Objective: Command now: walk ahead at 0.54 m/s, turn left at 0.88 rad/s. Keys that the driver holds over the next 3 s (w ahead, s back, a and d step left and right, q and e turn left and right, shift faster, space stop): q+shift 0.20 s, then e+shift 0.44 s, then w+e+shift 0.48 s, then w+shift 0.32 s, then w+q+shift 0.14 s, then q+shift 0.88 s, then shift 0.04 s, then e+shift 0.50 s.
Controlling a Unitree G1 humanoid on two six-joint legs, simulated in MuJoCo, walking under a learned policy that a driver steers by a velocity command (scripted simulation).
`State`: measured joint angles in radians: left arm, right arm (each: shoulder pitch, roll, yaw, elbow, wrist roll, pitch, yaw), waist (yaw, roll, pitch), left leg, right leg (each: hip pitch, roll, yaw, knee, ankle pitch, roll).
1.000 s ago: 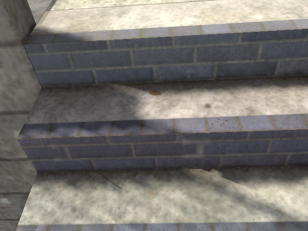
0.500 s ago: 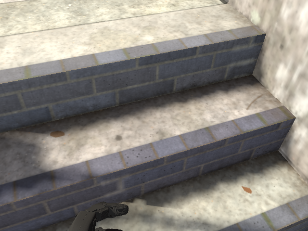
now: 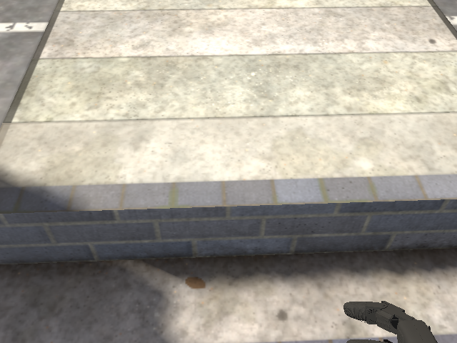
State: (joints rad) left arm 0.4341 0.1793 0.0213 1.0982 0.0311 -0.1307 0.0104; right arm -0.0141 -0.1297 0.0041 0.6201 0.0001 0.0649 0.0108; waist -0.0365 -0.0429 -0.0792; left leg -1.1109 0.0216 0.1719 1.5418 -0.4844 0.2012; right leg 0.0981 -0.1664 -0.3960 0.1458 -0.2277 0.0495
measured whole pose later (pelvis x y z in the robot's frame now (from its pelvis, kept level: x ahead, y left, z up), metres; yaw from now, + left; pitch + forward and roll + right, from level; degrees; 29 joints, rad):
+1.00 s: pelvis +0.42 +0.02 +0.35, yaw -9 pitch +4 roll +1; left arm 0.50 0.08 0.02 1.03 0.01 -0.10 0.01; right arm 0.09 -0.09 0.06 0.66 -0.06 -0.05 0.01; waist 0.07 0.02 -0.11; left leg -1.24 0.07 -0.04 2.06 -0.23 0.03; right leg -0.36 0.20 0.22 0.66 -0.35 -0.16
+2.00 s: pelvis +1.03 -0.13 +0.55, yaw -8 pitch +3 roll -2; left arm 0.31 0.27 0.09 0.80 -0.02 -0.07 0.06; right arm 0.03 -0.27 -0.06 0.69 0.02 -0.06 0.05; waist 0.06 0.02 -0.01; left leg -0.69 0.04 0.07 0.73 -0.05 0.02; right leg -0.03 -0.05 -0.28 0.37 -0.37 0.03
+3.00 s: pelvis +1.15 -0.20 +0.56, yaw +9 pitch +1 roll +0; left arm 0.22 0.33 0.12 0.66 -0.03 0.04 0.03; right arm 0.16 -0.25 -0.07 0.65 -0.02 0.01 -0.04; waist 0.02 -0.03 0.04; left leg -0.18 -0.02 -0.02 0.45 -0.30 0.02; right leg -0.60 0.09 0.12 1.08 -0.41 0.07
